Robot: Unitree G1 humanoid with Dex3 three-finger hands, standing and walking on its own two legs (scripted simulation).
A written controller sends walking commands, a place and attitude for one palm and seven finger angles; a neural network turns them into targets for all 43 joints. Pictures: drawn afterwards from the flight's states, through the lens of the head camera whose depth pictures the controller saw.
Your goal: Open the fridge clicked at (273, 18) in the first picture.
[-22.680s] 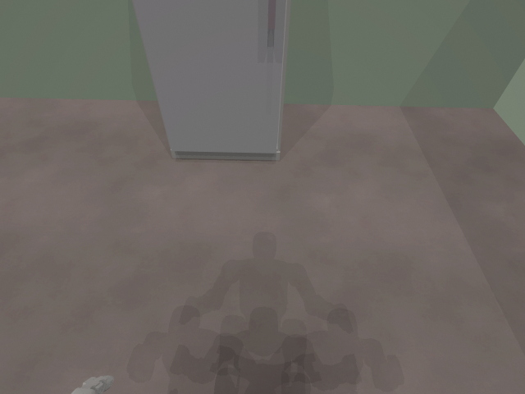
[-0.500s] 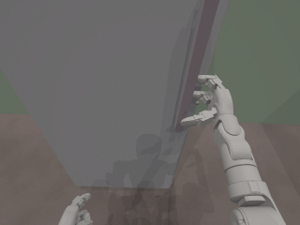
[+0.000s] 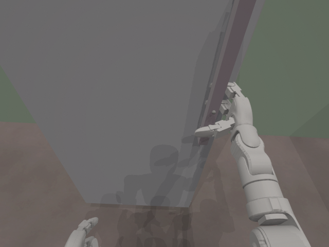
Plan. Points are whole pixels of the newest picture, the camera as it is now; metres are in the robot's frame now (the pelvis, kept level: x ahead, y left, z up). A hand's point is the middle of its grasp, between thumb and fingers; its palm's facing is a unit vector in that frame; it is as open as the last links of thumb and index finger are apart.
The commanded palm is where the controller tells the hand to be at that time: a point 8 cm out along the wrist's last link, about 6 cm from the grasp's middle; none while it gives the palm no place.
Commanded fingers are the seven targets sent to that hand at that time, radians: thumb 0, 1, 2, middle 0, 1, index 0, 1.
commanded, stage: slide the fingers in behind the handle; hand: right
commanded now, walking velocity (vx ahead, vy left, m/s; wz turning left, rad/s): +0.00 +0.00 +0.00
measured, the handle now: (216, 82) +0.45 -0.08 +0.20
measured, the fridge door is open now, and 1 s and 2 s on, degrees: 0 0 0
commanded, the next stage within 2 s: grip the handle and tug to test in 0.66 s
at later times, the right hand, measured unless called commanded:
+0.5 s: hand (211, 112) +0.40 -0.07 +0.15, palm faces -0.05 +1.00 +0.00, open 14.0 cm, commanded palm +0.37 -0.13 +0.15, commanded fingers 0.00 0.50 -0.30 0.30 1.20 0.30 1.20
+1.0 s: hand (209, 111) +0.40 -0.07 +0.15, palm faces -0.06 +1.00 +0.00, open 12.5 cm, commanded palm +0.37 -0.12 +0.15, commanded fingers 0.00 -0.11 -0.56 0.37 1.29 0.37 1.29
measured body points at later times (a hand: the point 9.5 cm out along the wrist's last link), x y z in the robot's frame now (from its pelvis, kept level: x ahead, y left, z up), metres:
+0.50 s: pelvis -0.01 +0.00 +0.00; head +0.00 +0.02 +0.45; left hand +0.15 +0.23 -0.10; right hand +0.40 -0.13 +0.15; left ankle +0.01 +0.08 -0.74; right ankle -0.02 -0.10 -0.74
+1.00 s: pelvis +0.00 -0.01 +0.00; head +0.00 +0.00 +0.45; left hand +0.13 +0.22 -0.11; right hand +0.40 -0.12 +0.15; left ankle +0.01 +0.08 -0.74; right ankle -0.02 -0.10 -0.74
